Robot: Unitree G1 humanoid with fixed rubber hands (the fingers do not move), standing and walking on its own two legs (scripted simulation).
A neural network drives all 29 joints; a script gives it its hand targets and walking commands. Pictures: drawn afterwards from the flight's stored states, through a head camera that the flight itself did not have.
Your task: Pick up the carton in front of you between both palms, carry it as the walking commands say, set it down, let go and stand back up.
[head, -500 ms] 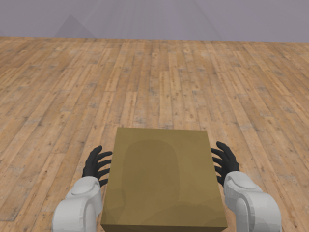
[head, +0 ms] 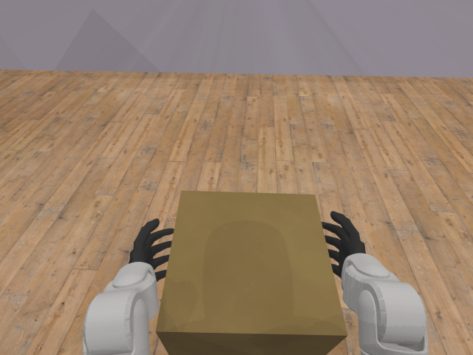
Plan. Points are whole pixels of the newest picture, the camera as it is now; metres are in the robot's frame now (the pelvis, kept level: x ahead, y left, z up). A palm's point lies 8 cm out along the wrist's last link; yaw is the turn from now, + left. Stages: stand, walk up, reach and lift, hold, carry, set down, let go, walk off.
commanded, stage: carry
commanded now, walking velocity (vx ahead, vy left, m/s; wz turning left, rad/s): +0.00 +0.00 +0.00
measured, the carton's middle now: (244, 288) +0.25 +0.01 +0.03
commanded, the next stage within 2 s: hold in 1.16 s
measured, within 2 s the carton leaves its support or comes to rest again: neither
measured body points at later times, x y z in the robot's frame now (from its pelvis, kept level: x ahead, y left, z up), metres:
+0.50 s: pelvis +0.02 +0.01 +0.00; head -0.01 +0.01 +0.45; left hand +0.28 +0.16 +0.05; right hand +0.28 -0.14 +0.05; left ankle -0.04 +0.11 -0.74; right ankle +0.01 -0.09 -0.74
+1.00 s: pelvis -0.01 +0.02 +0.00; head -0.03 +0.01 +0.45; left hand +0.29 +0.16 +0.03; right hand +0.29 -0.14 +0.03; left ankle -0.04 +0.11 -0.74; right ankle +0.01 -0.09 -0.74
